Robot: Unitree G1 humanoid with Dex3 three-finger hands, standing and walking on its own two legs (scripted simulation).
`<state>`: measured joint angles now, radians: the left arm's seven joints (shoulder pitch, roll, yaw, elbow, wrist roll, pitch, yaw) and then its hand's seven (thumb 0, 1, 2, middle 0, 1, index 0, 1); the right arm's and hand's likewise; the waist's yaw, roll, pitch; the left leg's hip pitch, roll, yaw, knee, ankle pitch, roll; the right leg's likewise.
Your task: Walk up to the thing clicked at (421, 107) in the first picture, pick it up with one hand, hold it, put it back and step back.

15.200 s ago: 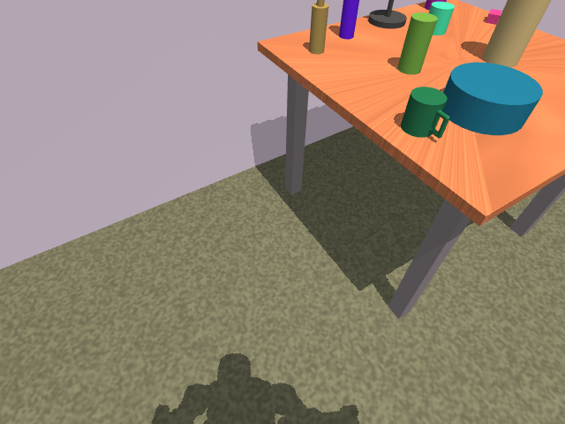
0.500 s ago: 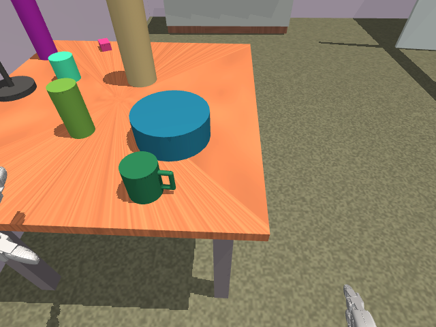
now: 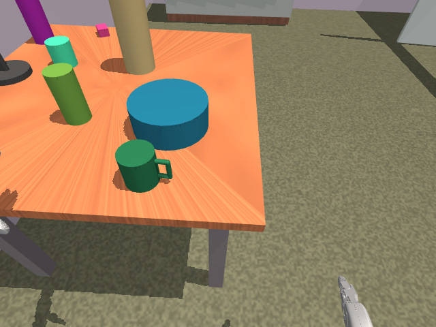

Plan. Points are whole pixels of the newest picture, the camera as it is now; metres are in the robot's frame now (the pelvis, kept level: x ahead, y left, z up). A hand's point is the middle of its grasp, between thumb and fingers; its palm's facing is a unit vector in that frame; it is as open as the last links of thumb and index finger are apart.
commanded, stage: go down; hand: left
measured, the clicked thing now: (146, 167) +0.47 +0.16 +0.01
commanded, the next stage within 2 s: approach in 1.86 s
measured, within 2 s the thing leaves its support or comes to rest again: neither
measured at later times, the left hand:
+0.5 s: hand out of the picture +0.37 +0.37 +0.13, palm faces +0.13 -0.99 -0.01, open 17.7 cm
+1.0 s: hand out of the picture +0.38 +0.38 +0.14, palm faces +0.12 -0.99 +0.00, open 17.7 cm
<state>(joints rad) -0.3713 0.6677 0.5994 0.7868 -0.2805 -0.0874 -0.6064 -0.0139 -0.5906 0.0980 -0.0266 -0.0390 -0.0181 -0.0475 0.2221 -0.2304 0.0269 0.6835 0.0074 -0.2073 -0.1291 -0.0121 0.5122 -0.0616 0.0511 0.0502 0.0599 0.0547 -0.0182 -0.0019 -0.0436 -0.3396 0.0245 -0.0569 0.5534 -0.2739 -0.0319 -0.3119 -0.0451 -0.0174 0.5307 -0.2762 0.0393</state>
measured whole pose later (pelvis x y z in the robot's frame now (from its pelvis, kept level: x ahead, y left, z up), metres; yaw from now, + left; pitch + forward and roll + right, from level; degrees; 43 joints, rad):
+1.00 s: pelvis +0.01 +0.01 -0.01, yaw -1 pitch +10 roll -1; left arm -0.55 0.82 0.64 1.00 -0.23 -0.09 -0.65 -0.01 -0.60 0.08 -0.05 -0.05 -0.04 -0.06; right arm 0.23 -0.24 0.05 0.64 -0.01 -0.25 -0.15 -0.01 0.51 -0.06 0.05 0.05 0.06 0.05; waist -0.07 -0.02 -0.10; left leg -0.52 0.03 -0.05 0.69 -0.35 -0.02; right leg -0.48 -0.04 0.00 0.62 -0.32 0.05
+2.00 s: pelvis +0.01 +0.02 -0.02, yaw -1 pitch +12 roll -2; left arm -0.62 0.84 0.65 1.00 -0.20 -0.05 -0.63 -0.02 -0.60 0.08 -0.05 -0.06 -0.05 -0.07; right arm 0.28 -0.25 0.05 0.54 0.00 -0.23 -0.15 -0.01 0.51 -0.06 0.05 0.05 0.06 0.05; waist -0.06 -0.01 -0.12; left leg -0.60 0.03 -0.05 0.78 -0.39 -0.01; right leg -0.55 -0.04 0.00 0.70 -0.36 0.06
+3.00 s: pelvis -0.01 +0.01 -0.06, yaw -3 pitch +16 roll -2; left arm -0.64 0.42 0.40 0.86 -0.15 -0.27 -0.18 -0.01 -0.54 0.01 -0.07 -0.03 -0.07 -0.02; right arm 0.38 -0.24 -0.03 0.17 -0.02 -0.05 0.00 -0.01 0.52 -0.05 0.05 0.05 0.06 0.06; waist -0.12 -0.02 -0.11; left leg -0.83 0.04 -0.04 1.01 -0.47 -0.03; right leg -0.81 -0.02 0.02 0.96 -0.44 0.05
